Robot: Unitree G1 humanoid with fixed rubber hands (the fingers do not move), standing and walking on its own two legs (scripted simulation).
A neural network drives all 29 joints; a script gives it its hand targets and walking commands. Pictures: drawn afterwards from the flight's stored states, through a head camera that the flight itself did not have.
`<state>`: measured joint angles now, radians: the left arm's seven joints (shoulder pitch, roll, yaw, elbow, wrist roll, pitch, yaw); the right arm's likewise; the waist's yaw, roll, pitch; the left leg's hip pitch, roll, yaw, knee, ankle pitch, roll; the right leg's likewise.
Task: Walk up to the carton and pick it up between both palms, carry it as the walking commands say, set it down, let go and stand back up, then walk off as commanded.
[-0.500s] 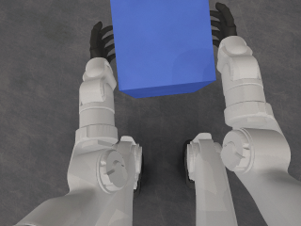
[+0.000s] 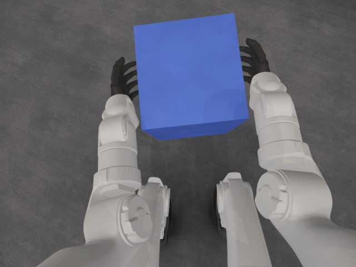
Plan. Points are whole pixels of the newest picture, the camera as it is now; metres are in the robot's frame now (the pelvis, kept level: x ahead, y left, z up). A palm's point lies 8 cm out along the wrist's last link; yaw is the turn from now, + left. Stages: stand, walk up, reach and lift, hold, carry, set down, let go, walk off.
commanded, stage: reach and lift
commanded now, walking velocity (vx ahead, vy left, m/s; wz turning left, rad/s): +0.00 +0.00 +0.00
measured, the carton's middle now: (189, 90) +0.51 -0.01 -0.14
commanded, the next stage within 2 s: none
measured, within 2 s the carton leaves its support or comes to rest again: neither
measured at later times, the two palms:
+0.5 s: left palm (105, 92) +0.45 +0.13 +0.03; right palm (269, 69) +0.48 -0.15 +0.02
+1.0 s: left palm (82, 86) +0.43 +0.14 +0.10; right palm (286, 59) +0.45 -0.15 +0.09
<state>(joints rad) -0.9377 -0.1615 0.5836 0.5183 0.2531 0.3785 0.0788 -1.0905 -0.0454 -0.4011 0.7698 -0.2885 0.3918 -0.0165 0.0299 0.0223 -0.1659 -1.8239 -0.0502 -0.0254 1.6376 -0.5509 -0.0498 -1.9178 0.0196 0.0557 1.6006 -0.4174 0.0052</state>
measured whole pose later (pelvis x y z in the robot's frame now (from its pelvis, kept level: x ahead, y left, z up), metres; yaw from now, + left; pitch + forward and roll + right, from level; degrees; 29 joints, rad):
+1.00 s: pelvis +0.04 +0.00 +0.13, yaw -2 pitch +31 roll +2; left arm -0.63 -0.25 0.53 0.43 0.29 0.35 0.04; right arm -0.76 0.08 -0.40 0.64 -0.32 0.36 0.00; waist 0.04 0.02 -0.17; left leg -1.25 -0.03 -0.04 1.15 -0.45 -0.03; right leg -1.33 0.02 0.05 1.12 -0.33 0.00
